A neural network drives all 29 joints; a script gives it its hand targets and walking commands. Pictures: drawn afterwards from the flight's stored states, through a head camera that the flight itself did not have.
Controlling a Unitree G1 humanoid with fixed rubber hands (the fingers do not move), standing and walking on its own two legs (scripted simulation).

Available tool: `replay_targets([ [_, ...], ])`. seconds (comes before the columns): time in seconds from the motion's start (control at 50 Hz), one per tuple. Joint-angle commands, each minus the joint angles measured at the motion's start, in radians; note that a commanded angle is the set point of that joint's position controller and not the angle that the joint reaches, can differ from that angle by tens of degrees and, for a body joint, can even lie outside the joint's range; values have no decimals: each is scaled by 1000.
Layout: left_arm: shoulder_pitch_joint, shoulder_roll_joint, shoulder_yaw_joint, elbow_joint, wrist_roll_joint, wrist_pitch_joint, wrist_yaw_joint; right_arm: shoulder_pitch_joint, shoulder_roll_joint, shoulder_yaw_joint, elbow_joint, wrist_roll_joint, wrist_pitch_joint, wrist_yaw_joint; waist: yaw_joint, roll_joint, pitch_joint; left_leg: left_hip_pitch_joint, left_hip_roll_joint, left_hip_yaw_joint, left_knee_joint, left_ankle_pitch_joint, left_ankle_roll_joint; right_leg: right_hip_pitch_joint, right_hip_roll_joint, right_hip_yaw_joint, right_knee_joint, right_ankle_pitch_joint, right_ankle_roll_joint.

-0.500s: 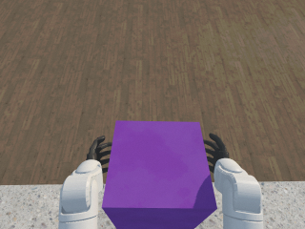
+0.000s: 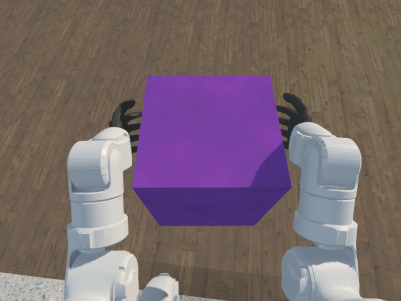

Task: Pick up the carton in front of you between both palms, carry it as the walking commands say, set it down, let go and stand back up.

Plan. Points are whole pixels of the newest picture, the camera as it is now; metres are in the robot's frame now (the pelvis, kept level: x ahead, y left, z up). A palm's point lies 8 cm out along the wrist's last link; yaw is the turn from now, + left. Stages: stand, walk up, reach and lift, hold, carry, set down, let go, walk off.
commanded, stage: carry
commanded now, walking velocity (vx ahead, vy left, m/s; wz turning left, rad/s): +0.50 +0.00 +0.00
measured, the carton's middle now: (207, 160) +0.37 +0.01 +0.07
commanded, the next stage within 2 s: none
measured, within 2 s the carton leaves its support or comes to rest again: neither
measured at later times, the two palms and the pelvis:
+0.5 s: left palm (163, 26) +0.74 +0.14 +0.14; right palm (279, 31) +0.71 -0.16 +0.15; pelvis +0.33 +0.03 +0.01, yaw -2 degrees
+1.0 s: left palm out of the picture +1.08 +0.18 +0.23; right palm out of the picture +1.07 -0.11 +0.23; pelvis +0.69 +0.04 +0.06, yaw -1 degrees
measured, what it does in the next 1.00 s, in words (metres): climbs: left foot, then right foot 0.04 m higher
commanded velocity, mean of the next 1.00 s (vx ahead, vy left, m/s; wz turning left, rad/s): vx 0.50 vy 0.00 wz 0.00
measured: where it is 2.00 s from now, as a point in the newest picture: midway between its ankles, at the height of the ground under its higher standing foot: (210, 95)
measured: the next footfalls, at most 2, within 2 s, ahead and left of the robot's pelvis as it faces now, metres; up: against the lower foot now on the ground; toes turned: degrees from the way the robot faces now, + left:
left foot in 0.18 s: +0.32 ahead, +0.12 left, +0.02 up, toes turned +5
right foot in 0.56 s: +0.55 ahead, -0.08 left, +0.06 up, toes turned -6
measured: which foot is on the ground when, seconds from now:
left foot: up 0.00-0.16, down 0.18-0.58, up 0.60-0.90, down 0.92-1.00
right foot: down 0.00-0.22, up 0.24-0.54, down 0.56-0.94, up 0.96-1.00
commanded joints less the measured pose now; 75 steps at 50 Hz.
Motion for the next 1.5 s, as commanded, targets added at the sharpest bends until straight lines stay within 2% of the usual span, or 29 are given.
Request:
replay_targets([
  [0.0, -834, -905, -651, -39, -473, -22, -263, -691, 911, 652, 57, 412, -6, 191, 8, -120, -436, -103, 5, 25, -134, 67, -4, 413, -244, 236, -111, 371, -128],
  [0.12, -956, -935, -552, 119, -440, -23, -249, -839, 956, 558, 214, 418, 0, 191, 25, -166, -401, -29, -67, 117, -422, 138, 33, 471, -205, 155, -1, 599, -91],
  [0.18, -991, -967, -518, 160, -426, -18, -242, -842, 980, 507, 283, 416, 3, 198, -97, -100, -542, 516, -129, 172, -592, 196, 69, 255, -141, 26, 351, 710, 11],
  [0.2, -1026, -984, -519, 154, -426, -12, -241, -847, 975, 491, 295, 402, -1, 200, -132, 116, -673, 861, 109, -173, -539, 249, 156, -8, -90, 67, 619, 391, 55],
  [0.22, -998, -1009, -504, 182, -425, -7, -242, -819, 973, 470, 327, 400, -3, 201, -140, 351, -776, 1139, 278, -549, -636, 333, 274, -331, 50, 140, 862, -266, 82],
  [0.24, -1017, -1013, -488, 167, -412, -14, -236, -827, 1008, 475, 293, 413, -5, 205, -159, 297, -727, 1164, 265, -582, -675, 343, 295, -488, 62, 204, 991, -304, 70],
  [0.3, -1017, -1022, -454, 87, -345, -24, -209, -957, 1104, 513, 106, 468, -16, 213, -153, 47, -602, 1045, 220, -383, -616, 517, 204, -599, -21, 235, 956, -199, 32],
  [0.44, -842, -905, -526, -63, -229, -64, -165, -905, 1029, 657, -136, 492, -44, 201, -130, 89, -565, 934, 155, -173, -688, 425, 168, -514, -7, 144, 520, -202, 45],
  [0.52, -816, -864, -587, -21, -249, -60, -178, -843, 966, 695, -47, 492, -35, 222, -31, 138, -601, 695, 109, 38, -513, 786, 85, 59, 136, -55, 177, -24, 13],
  [0.54, -808, -863, -593, 8, -261, -59, -187, -828, 956, 697, -14, 483, -32, 230, 27, 81, -688, 584, 85, 88, -338, 762, 36, 321, 104, -20, 147, 22, -11],
  [0.56, -790, -858, -591, 40, -266, -61, -197, -839, 950, 693, 8, 478, -24, 238, 73, -95, -814, 325, 17, 63, -97, 425, -26, 606, -144, 436, 82, -172, -119],
  [0.58, -792, -865, -595, 66, -279, -64, -206, -834, 954, 678, 37, 475, -16, 248, 93, -391, -822, 38, -175, 13, 193, -230, -57, 761, -317, 899, -63, 32, -283],
  [0.62, -843, -956, -627, 29, -370, -48, -232, -821, 970, 638, 78, 431, -19, 241, 96, -172, -668, -217, -115, -125, 459, -243, -15, 765, -304, 749, 67, 483, -266],
  [0.66, -945, -1023, -663, -34, -440, -47, -245, -794, 976, 582, 98, 377, -16, 222, 92, -59, -587, -299, -71, -105, 389, -218, 4, 717, -260, 599, 85, 579, -171],
  [0.84, -1052, -1029, -625, 48, -529, -29, -277, -721, 818, 464, 206, 213, -14, 156, 21, -183, -471, 167, -136, 135, -368, -83, 1, 298, -181, 254, -64, 453, -90],
  [0.88, -1022, -1029, -588, 144, -510, -24, -283, -713, 829, 460, 274, 222, -13, 162, -92, -158, -545, 552, -206, 223, -472, 13, 39, 154, -166, 141, 163, 697, -33],
  [0.9, -1013, -1026, -575, 171, -489, -24, -285, -711, 838, 460, 295, 239, -14, 169, -155, -78, -636, 827, -132, 107, -490, -11, 61, 8, -137, 114, 354, 549, 13],
  [0.92, -1017, -1034, -552, 184, -471, -15, -288, -722, 844, 461, 315, 249, -17, 177, -160, 230, -766, 1024, 208, -510, -634, -235, 212, -220, -19, 125, 676, 100, 80],
  [0.94, -1033, -1023, -540, 206, -456, -11, -288, -730, 891, 470, 319, 289, -18, 188, -167, 295, -697, 1020, 255, -797, -784, -46, 294, -400, 95, 221, 894, -268, 70],
  [1.0, -983, -1010, -478, 203, -383, -13, -256, -917, 1045, 553, 180, 442, -7, 218, -130, -12, -529, 884, 200, -468, -627, 421, 217, -560, -5, 257, 1044, -195, 37],
  [1.04, -947, -987, -445, 181, -336, -15, -226, -1025, 1113, 586, 115, 528, -7, 232, -107, 16, -547, 854, 155, -371, -654, 306, 149, -526, -18, 249, 931, -141, 29],
  [1.16, -895, -881, -403, 183, -221, -20, -162, -1042, 1090, 569, 107, 566, 2, 247, -124, 70, -510, 864, 169, -274, -734, 303, 192, -601, -20, 161, 682, -154, 47],
  [1.24, -866, -882, -421, 255, -215, -12, -168, -966, 1065, 541, 222, 526, 2, 255, -125, 125, -448, 745, 131, -111, -753, 454, 145, -369, 33, 31, 335, -87, 27],
  [1.3, -849, -928, -433, 319, -242, -17, -189, -919, 1070, 515, 303, 487, -2, 262, 12, 119, -587, 568, 95, 56, -402, 861, 48, 210, 124, -53, 159, -12, -31],
  [1.32, -834, -952, -436, 325, -259, -22, -202, -929, 1062, 511, 309, 474, -6, 264, 81, 42, -696, 392, 69, 53, -175, 537, 9, 486, -29, 185, 121, -158, -55],
  [1.34, -875, -953, -446, 317, -275, -38, -208, -924, 1085, 503, 299, 461, -5, 267, 61, -295, -783, 60, -107, 22, 125, -23, -46, 690, -311, 816, -25, -241, -252],
  [1.36, -895, -1005, -472, 274, -326, -39, -219, -944, 1060, 492, 285, 443, -8, 261, 64, -271, -679, -91, -148, -87, 332, -217, -36, 641, -319, 941, -103, -65, -283],
  [1.42, -1079, -1122, -564, 112, -472, -46, -241, -892, 1035, 452, 239, 387, -17, 222, 42, -3, -574, -190, -67, -114, 394, -135, 7, 512, -258, 611, 31, 320, -185],
  [1.48, -1160, -1154, -602, 15, -544, -54, -249, -845, 970, 424, 200, 324, -22, 186, 18, -55, -588, -158, -43, -77, 260, -133, 17, 465, -242, 532, -18, 149, -151],
])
